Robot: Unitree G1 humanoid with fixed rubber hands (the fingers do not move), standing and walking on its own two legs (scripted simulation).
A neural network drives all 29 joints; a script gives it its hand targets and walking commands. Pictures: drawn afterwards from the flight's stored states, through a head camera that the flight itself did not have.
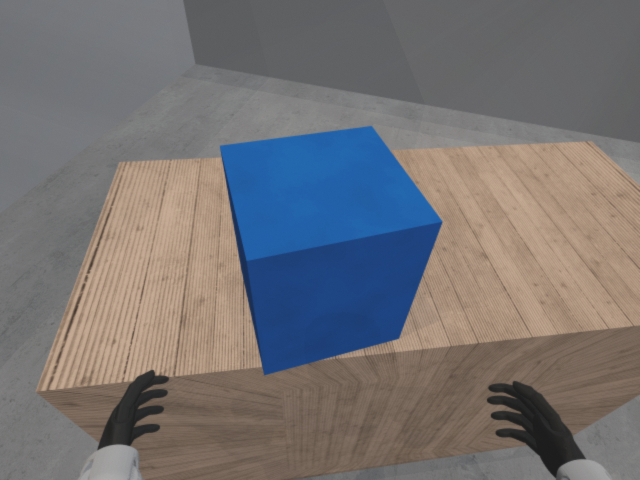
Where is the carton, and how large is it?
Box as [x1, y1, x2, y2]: [220, 126, 442, 374]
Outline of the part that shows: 371,126 220,146 240,264 264,374 398,338 442,221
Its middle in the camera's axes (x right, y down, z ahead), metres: +0.00 +0.01 +0.54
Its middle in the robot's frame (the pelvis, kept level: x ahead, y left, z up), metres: +0.39 +0.03 +0.07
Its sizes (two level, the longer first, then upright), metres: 0.210 0.200 0.250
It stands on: a pedestal, 0.72 m high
